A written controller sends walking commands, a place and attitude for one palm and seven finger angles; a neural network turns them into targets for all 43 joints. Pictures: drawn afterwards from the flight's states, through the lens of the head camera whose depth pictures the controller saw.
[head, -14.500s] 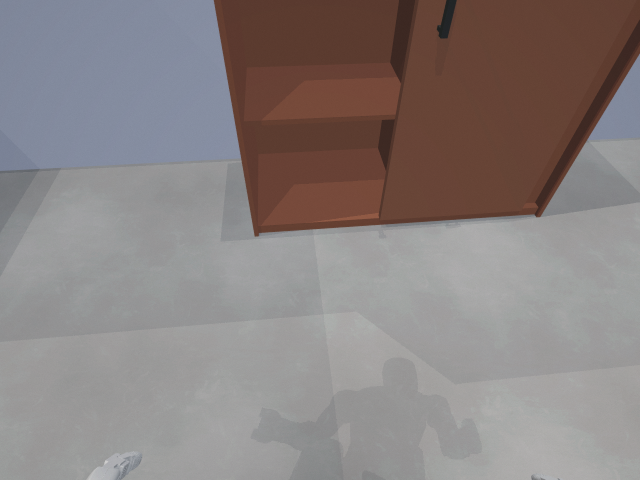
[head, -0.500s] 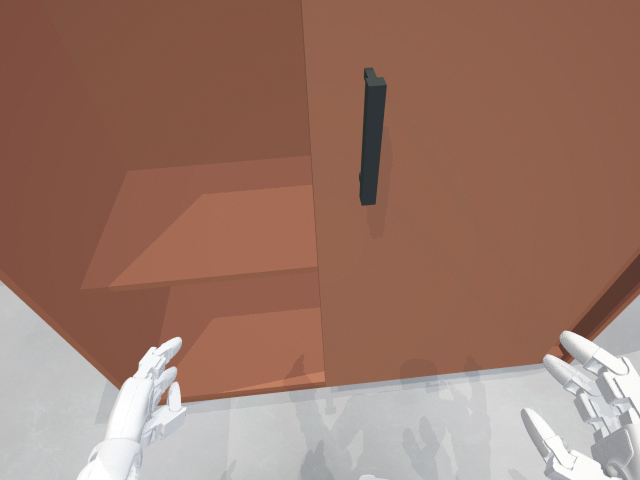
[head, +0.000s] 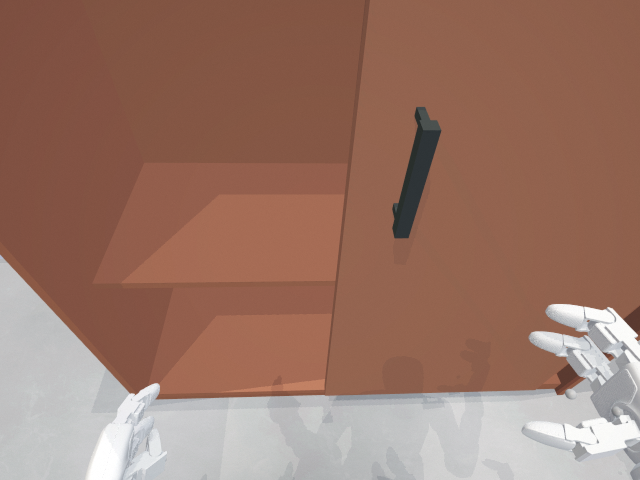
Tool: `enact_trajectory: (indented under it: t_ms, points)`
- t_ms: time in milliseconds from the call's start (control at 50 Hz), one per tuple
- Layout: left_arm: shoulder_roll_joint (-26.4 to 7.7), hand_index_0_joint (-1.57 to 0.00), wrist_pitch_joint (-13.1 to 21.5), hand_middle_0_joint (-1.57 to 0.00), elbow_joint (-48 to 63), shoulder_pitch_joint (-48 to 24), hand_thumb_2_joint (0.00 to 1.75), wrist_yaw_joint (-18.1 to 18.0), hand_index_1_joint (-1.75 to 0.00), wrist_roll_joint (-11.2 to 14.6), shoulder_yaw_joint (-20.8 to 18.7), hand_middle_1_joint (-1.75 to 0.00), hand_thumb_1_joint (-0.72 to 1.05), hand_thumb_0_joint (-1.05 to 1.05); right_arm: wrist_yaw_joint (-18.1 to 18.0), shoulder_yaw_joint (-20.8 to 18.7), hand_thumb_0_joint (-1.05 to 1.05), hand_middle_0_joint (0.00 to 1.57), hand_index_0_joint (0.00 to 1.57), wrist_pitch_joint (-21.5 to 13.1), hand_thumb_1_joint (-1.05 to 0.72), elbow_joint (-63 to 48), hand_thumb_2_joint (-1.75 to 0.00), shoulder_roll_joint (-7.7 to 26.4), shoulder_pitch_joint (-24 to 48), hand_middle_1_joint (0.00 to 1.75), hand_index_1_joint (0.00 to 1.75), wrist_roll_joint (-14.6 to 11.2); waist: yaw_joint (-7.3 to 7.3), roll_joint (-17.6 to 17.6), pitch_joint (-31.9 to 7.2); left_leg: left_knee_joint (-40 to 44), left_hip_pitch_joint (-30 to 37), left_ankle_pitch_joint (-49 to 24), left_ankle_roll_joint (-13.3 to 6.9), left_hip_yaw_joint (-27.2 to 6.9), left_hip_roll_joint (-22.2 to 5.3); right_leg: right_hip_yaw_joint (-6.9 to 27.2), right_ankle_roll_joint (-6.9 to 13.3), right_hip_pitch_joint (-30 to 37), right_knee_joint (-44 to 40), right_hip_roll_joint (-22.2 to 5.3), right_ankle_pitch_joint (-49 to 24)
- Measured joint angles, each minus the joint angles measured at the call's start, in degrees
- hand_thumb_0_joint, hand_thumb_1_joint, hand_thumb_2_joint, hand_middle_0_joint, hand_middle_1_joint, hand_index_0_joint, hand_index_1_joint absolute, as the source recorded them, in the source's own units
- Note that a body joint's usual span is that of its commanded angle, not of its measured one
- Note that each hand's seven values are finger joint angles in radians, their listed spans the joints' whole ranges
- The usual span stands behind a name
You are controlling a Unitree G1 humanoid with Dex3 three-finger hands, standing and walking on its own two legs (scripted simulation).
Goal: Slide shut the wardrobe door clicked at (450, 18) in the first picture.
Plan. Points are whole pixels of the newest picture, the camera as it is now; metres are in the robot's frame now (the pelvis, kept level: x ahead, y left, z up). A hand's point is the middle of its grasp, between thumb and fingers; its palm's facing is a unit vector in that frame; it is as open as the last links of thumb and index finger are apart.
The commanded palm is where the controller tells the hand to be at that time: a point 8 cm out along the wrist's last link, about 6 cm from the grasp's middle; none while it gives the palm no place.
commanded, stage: raise the hand with hooked fingers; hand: right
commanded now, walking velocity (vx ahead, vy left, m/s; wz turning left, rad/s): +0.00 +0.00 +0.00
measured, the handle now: (410, 177) +0.45 -0.09 +0.16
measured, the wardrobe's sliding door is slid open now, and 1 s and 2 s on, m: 0.53 0.53 0.53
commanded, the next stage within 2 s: move the hooked fingers beside the handle in 1.02 s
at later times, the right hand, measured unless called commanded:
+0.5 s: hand out of the picture +0.24 -0.29 +0.20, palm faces +0.05 +0.99 -0.12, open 14.0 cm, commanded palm +0.22 -0.33 +0.19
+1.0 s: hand out of the picture +0.26 -0.31 +0.18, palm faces +0.03 +0.99 -0.10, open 14.0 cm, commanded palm +0.22 -0.34 +0.19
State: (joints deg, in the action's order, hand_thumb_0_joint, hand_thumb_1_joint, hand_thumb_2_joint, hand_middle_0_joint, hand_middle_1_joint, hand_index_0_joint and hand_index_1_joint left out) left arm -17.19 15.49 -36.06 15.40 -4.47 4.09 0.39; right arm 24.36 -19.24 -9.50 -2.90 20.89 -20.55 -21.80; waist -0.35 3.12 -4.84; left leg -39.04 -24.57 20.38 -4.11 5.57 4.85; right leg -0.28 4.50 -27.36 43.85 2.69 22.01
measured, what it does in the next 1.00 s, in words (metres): stands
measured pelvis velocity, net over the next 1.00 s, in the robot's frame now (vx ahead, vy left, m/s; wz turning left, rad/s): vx -0.01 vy -0.02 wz -0.02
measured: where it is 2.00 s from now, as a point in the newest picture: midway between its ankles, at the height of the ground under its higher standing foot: outside the picture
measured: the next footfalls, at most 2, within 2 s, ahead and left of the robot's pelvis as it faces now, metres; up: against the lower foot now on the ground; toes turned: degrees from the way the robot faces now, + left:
none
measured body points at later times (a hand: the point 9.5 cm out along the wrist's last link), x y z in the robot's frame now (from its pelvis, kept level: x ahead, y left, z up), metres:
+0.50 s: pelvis -0.02 -0.01 +0.02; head -0.03 +0.00 +0.47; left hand +0.17 +0.22 -0.05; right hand +0.24 -0.34 +0.21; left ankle +0.00 +0.07 -0.71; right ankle +0.00 -0.07 -0.71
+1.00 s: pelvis -0.01 -0.02 +0.02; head -0.02 -0.01 +0.47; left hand +0.17 +0.22 -0.05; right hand +0.25 -0.36 +0.18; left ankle +0.00 +0.07 -0.71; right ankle +0.00 -0.07 -0.71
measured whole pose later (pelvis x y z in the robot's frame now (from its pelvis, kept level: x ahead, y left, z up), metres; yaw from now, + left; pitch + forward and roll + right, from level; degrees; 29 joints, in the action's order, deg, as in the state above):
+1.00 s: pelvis -0.01 -0.02 +0.02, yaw -1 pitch +0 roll +2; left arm -16.8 15.4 -36.5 13.1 -5.4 4.5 3.9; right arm 29.5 -26.5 4.0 12.6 29.6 4.9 -20.3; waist -1.7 3.7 -1.3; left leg -27.9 -13.4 14.3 -2.6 4.8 2.8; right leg -0.3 6.0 -15.7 31.0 5.0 14.8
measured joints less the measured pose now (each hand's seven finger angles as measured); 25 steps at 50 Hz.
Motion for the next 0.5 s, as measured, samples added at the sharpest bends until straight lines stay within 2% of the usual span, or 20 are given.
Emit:
enact_trajectory:
  t_ms: [60,160,240,300,340,400,500]
  points:
    - [-0.02,-0.2,0.74,-0.2,-0.09,-1.07,0.9,-0.77,-0.3,-0.22,0.05,-0.3,0.91,0.01,0.49,0.13,-0.01,0.28,0.28,0.59,0.23,-0.27,-0.42,1.76,1.68,1.03,1.03,0.31,-0.09,-0.69,0.5,1.49,1.8,-0.72,-0.15,-0.15,0.03,-0.03,-0.07,1.86,-1.57,0.01,-0.75]
    - [1.05,-0.2,1.53,-0.2,-0.2,-2.31,0.9,-1.07,-0.3,0.0,1.05,-0.3,0.91,0.01,-0.45,-4.42,-0.01,0.29,0.29,-0.74,0.35,1.05,-0.37,3.37,7.53,1.1,1.11,-2.11,-0.37,-1.24,0.45,4.11,5.38,-1.81,-0.33,-0.1,0.16,0.25,-0.3,5.24,-3.85,-0.01,-1.71]
    - [1.17,-0.2,1.22,-0.2,0.2,-3.18,0.9,-1.11,-0.3,0.62,2.08,-0.3,0.91,0.01,1.13,-6.13,-0.01,0.29,0.3,3.49,0.42,6.26,-0.34,4.25,12.75,1.15,1.15,-2.6,-0.9,-0.05,0.65,5.8,7.25,-2.81,-0.06,-0.2,-0.06,0.24,-0.12,7.08,-5.55,0.24,-2.72]
    - [1.13,-0.2,0.82,-0.2,0.8,-3.4,0.9,-1.06,-0.3,0.78,2.67,-0.3,0.9,0.01,2.74,-4.84,-0.01,0.29,0.29,7.9,0.46,8.57,-0.32,4.99,14.62,1.17,1.17,-1.19,-1.22,0.71,1.17,6.72,7.87,-3.6,0.22,-0.38,-0.4,0.08,0.19,7.87,-6.9,0.57,-3.73]
    - [1.26,-0.21,0.71,-0.2,0.86,-3.46,0.9,-1.12,-0.3,0.66,3.03,-0.3,0.9,0.01,3.19,-3.81,-0.01,0.29,0.29,9.41,0.47,8.57,-0.32,5.16,15.54,1.18,1.18,-0.26,-1.35,0.87,1.91,7.34,8.45,-4.08,0.33,-0.41,-0.58,0.07,0.36,8.51,-7.7,0.76,-4.34]
    - [1.84,-0.21,0.75,-0.2,0.17,-3.28,0.9,-1.26,-0.3,0.27,3.63,-0.3,0.9,0.01,3.14,-3.98,-0.01,0.3,0.3,9.02,0.49,7.33,-0.31,5.21,17.18,1.19,1.19,0.15,-1.55,0.48,2.71,8.48,9.58,-4.79,0.39,-0.47,-0.77,0.07,0.45,9.72,-9.07,0.97,-5.2]
    - [2.67,-0.21,0.4,-0.2,-1.31,-2.59,0.9,-1.44,-0.3,0.17,4.65,-0.3,0.9,0.01,3.36,-7.96,-0.01,0.3,0.3,7.65,0.5,9.85,-0.31,7.4,22.71,1.2,1.2,-0.73,-1.62,-0.29,2.8,10.18,11.27,-5.68,0.39,-0.41,-0.88,0.25,0.4,11.36,-10.77,1.13,-6.13]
